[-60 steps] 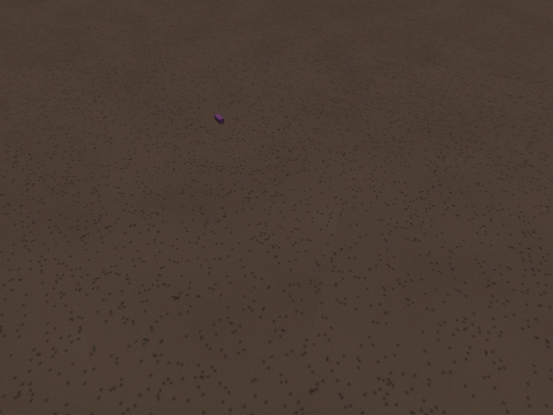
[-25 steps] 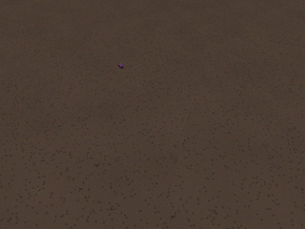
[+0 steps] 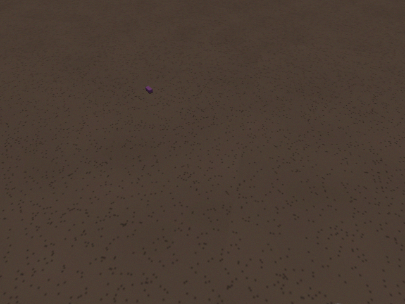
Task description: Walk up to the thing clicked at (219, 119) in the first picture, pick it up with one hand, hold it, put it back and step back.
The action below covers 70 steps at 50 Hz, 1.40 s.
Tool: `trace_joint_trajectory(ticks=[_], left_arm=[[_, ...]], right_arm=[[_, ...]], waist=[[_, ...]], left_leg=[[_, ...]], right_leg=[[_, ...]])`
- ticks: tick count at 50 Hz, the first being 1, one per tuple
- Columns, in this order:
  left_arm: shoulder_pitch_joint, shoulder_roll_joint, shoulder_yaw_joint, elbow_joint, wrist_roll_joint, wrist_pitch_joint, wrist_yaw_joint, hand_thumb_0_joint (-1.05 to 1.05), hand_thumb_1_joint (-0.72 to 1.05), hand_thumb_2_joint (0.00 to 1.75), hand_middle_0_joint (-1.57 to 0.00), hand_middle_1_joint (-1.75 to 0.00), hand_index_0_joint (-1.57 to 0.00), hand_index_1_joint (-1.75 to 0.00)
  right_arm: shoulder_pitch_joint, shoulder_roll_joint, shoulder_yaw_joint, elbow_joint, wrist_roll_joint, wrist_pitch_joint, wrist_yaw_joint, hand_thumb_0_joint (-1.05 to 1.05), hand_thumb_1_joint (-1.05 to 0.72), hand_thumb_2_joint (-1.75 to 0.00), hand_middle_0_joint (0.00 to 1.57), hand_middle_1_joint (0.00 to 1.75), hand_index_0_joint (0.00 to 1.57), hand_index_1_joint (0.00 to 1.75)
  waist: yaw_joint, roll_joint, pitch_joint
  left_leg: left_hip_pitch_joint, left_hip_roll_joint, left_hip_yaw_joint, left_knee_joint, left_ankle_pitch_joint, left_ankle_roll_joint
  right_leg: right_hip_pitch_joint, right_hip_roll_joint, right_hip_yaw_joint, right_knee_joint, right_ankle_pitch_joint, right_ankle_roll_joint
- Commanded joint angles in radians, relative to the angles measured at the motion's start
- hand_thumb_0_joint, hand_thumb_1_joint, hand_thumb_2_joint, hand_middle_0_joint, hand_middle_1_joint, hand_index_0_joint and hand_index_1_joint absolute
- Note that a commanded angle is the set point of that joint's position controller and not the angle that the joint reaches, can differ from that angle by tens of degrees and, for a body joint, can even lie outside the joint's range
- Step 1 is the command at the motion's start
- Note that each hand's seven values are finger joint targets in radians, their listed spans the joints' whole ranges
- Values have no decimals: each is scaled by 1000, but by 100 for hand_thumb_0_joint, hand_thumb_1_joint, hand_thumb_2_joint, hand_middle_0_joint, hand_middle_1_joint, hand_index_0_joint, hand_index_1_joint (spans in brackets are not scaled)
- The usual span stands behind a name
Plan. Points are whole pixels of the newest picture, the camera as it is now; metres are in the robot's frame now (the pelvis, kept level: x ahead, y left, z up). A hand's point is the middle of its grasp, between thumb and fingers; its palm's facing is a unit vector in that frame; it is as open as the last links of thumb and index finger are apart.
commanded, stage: walk up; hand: left
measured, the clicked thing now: (149, 89) +1.89 +0.48 -0.77
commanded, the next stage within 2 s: none
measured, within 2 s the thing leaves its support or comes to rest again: neither
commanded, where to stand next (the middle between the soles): +1.48 +0.60 m, yaw -53 degrees
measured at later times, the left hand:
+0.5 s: hand (90, 256) +0.26 +0.28 -0.13, palm faces -0.23 -0.84 -0.49, open 7.4 cm
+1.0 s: hand (136, 124) +0.73 +0.25 -0.12, palm faces -0.49 -0.71 -0.51, open 7.4 cm
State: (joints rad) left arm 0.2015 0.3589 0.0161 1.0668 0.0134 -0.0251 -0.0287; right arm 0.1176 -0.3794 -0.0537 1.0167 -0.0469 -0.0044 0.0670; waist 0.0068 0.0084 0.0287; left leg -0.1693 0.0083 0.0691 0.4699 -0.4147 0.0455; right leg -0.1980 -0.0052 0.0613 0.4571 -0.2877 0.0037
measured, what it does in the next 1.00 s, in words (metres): walks ahead, turning right: right foot, then left foot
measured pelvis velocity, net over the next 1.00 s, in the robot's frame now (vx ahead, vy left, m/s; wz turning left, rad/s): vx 0.47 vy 0.07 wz -0.48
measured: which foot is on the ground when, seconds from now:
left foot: down 0.00-0.20, up 0.22-0.62, down 0.64-1.00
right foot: down 0.00-0.02, up 0.04-0.20, down 0.22-0.66, up 0.68-1.00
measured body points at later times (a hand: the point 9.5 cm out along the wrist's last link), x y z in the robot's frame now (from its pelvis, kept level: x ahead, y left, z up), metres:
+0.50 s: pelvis +0.18 -0.01 -0.01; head +0.16 -0.03 +0.44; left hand +0.28 +0.32 -0.10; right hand +0.23 -0.36 -0.11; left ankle +0.35 +0.13 -0.68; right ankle +0.07 -0.15 -0.74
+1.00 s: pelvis +0.47 +0.07 -0.02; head +0.47 +0.02 +0.43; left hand +0.75 +0.29 -0.09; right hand +0.30 -0.21 -0.15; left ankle +0.45 +0.15 -0.74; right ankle +0.54 -0.06 -0.72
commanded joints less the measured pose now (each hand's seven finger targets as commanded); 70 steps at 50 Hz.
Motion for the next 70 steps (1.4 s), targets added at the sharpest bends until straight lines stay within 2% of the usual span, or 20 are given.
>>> trace_joint_trajectory(ticks=[1,9,11,12,14,18,28,31,33,34,35,38,43,50,51,52,53,55,60,70], left_arm=[[-261,263,73,-179,5,-34,7,0,90,90,-20,-30,-20,-30],[249,309,112,-55,-17,-50,-14,0,90,90,-20,-30,-20,-30],[496,437,158,-14,12,-57,30,0,90,90,-20,-30,-20,-30],[253,408,134,-121,9,-56,42,0,90,90,-20,-30,-20,-30],[93,447,130,-175,-7,-61,57,0,90,90,-20,-30,-20,-30],[57,415,118,-195,-17,-78,73,0,90,90,-20,-30,-20,-30],[49,452,122,-209,5,-113,75,0,90,90,-20,-30,-20,-30],[-1,433,115,-220,9,-98,81,0,90,90,-20,-30,-20,-30],[115,225,50,-220,10,-87,87,0,90,90,-20,-30,-20,-30],[179,244,43,-221,-17,-85,104,0,90,90,-20,-30,-20,-30],[177,281,41,-200,-11,-87,112,0,90,90,-20,-30,-20,-30],[108,356,79,-147,-50,-85,81,0,90,90,-20,-30,-20,-30],[51,280,64,-183,-38,-73,74,0,90,90,-20,-30,-20,-30],[218,282,109,-147,-29,-59,82,0,90,90,-20,-30,-20,-30],[343,328,138,-120,-20,-59,95,0,90,90,-20,-30,-20,-30],[375,371,153,-126,-12,-59,108,0,90,90,-20,-30,-20,-30],[301,427,157,-184,-8,-59,119,0,90,90,-20,-30,-20,-30],[155,426,141,-238,-34,-59,134,0,90,90,-20,-30,-20,-30],[99,363,132,-245,-12,-95,120,0,90,90,-20,-30,-20,-30],[166,470,163,-234,24,-106,122,0,90,90,-20,-30,-20,-30]], right_arm=[[63,-309,-127,-134,0,-34,15,0,-90,-90,20,30,20,30],[-223,-292,-114,-296,-18,-18,47,0,-90,-90,20,30,20,30],[-261,-179,-70,-356,-13,-14,55,0,-90,-90,20,30,20,30],[-177,-185,-77,-336,0,-10,70,0,-90,-90,20,30,20,30],[-197,-287,-93,-326,11,-17,84,0,-90,-90,20,30,20,30],[-69,-292,-91,-252,19,-2,80,0,-90,-90,20,30,20,30],[-94,-262,-115,-305,1,14,114,0,-90,-90,20,30,20,30],[146,-283,-149,-245,-3,7,93,0,-90,-90,20,30,20,30],[388,-406,-188,-185,-25,-15,48,0,-90,-90,20,30,20,30],[247,-478,-193,-226,0,-28,31,0,-90,-90,20,30,20,30],[130,-485,-200,-246,28,-23,24,0,-90,-90,20,30,20,30],[65,-315,-151,-279,6,-32,18,0,-90,-90,20,30,20,30],[143,-246,-126,-281,-7,-43,8,0,-90,-90,20,30,20,30],[16,-239,-111,-365,-10,-14,21,0,-90,-90,20,30,20,30],[43,-201,-95,-372,-11,-11,23,0,-90,-90,20,30,20,30],[123,-161,-81,-362,-12,-2,24,0,-90,-90,20,30,20,30],[212,-201,-83,-348,-16,18,20,0,-90,-90,20,30,20,30],[198,-305,-116,-323,-22,43,10,0,-90,-90,20,30,20,30],[198,-269,-101,-279,-6,55,31,0,-90,-90,20,30,20,30],[-23,-266,-112,-360,-17,60,72,0,-90,-90,20,30,20,30]], waist=[[-176,243,15],[119,-28,-63],[238,-419,-22],[119,-302,21],[41,-92,70],[-7,-100,16],[-50,-86,82],[-184,-38,-68],[-261,424,-160],[-159,449,-163],[-106,381,-154],[-86,211,-74],[-88,148,-66],[52,12,-106],[106,-101,-176],[105,-231,-181],[50,-203,-187],[7,-42,-80],[-53,-71,22],[-2,-155,4]], left_leg=[[296,396,-391,-299,-232,192],[-146,171,92,77,-233,75],[-688,-57,97,635,-327,-21],[-734,17,-92,747,-182,-73],[-661,107,-208,674,-105,-72],[-548,149,-200,575,73,-72],[-234,141,-70,266,300,-74],[82,70,1,167,225,-43],[370,238,-348,-46,-138,13],[337,388,-717,-255,-251,72],[205,416,-779,-302,-324,136],[45,254,-304,-170,37,41],[126,271,-123,-100,617,158],[-207,161,74,135,557,63],[-302,121,76,330,470,30],[-521,18,50,502,-57,-9],[-577,24,-72,683,-146,-48],[-595,76,-182,800,-89,-80],[-450,119,-187,708,98,-68],[-384,151,-114,423,76,-68]], right_leg=[[-605,-40,-114,351,-158,-19],[115,-82,-248,75,92,-16],[432,-233,225,-125,-321,-122],[299,-363,551,-275,-465,-199],[138,-441,672,-360,-597,-317],[117,-307,320,-252,-296,-204],[-175,-204,14,-178,12,-147],[-213,-196,-15,177,258,-118],[-547,25,-52,797,-260,-49],[-653,71,-28,925,-280,-77],[-598,-31,40,979,-208,-104],[-480,-106,25,753,-2,-71],[-450,-98,-75,488,-56,-23],[153,-17,-217,133,277,-62],[328,-58,-141,101,205,-79],[468,-202,148,-8,24,-139],[386,-412,512,-118,-226,-194],[175,-463,631,-218,-491,-272],[-101,-252,183,-165,-118,-169],[-178,-246,127,-58,-159,-209]])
